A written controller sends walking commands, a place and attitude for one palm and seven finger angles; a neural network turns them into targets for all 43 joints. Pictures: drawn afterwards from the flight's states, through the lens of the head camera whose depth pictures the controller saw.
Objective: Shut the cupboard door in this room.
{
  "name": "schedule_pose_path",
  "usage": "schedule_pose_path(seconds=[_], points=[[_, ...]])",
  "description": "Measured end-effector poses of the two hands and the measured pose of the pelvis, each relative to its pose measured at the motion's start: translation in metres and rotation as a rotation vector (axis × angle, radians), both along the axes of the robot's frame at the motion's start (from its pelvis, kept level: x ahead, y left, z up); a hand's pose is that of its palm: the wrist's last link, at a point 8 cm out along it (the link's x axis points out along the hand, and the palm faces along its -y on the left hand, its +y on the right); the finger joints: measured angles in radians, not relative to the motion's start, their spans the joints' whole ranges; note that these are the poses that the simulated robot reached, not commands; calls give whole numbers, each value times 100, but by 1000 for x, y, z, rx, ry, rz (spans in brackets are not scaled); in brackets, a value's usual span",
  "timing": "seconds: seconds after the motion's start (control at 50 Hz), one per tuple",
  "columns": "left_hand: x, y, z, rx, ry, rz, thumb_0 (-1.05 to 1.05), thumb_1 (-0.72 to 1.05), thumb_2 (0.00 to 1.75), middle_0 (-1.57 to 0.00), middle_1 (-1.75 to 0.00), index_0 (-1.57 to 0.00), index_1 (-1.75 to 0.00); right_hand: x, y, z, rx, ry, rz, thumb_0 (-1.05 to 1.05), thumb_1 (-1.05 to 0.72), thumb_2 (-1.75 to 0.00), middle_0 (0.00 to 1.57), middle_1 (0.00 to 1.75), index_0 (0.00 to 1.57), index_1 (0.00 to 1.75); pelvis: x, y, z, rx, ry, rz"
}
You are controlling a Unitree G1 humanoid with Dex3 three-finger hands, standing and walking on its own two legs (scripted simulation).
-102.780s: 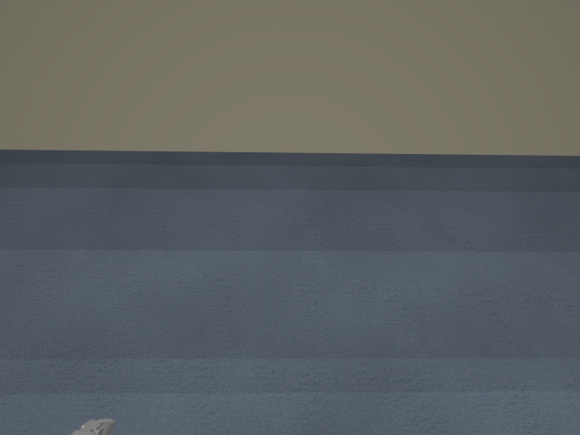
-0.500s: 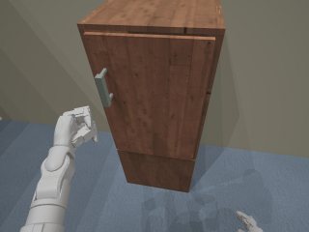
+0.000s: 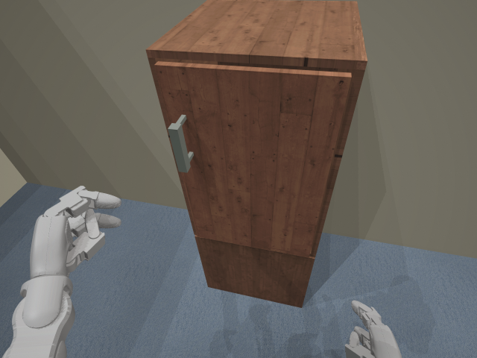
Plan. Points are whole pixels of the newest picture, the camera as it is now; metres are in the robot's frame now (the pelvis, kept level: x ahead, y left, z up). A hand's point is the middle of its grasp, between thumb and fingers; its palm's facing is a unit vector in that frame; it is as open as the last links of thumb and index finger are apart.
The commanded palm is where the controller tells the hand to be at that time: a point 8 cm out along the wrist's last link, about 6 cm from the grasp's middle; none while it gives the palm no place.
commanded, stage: draw the hand back to the body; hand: left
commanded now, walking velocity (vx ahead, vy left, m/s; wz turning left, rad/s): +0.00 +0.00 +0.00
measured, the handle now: (183, 143) +0.53 +0.20 +0.08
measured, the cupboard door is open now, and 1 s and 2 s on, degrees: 0 0 0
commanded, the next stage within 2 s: step back with the hand held close in 0.66 s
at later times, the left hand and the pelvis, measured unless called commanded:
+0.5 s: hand (52, 254) +0.19 +0.27 +0.15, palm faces +0.49 -0.78 -0.39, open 7.2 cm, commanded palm +0.15 +0.31 +0.17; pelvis +0.01 +0.00 +0.00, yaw +0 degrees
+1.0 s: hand (52, 255) +0.19 +0.27 +0.15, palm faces +0.42 -0.78 -0.47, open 7.4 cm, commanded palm +0.14 +0.31 +0.17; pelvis +0.00 +0.01 +0.00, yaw +0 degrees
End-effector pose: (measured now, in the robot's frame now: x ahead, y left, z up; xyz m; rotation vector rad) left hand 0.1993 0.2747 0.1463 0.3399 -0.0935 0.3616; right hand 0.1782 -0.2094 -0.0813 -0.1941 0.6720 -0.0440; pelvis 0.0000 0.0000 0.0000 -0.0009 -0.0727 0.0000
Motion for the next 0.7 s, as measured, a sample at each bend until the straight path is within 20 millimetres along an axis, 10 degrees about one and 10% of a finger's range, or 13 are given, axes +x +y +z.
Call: schedule_pose_path(seconds=[0.38, 0.7], points=[[-51, 35, 27, 137, -12, 145, 2, 89, 90, -32, -42, -32, -42, 12, -2, -2, -10, -3, -1, 2, -90, -90, 20, 30, 20, 30, 14, 4, -1, -4, 5, 3], [-47, 25, 26, 119, -35, 112, 2, 89, 90, -21, -30, -21, -31, 5, -2, 1, -4, -19, -11, 2, -90, -90, 20, 30, 20, 30, 8, 1, -1, -3, -5, -1]])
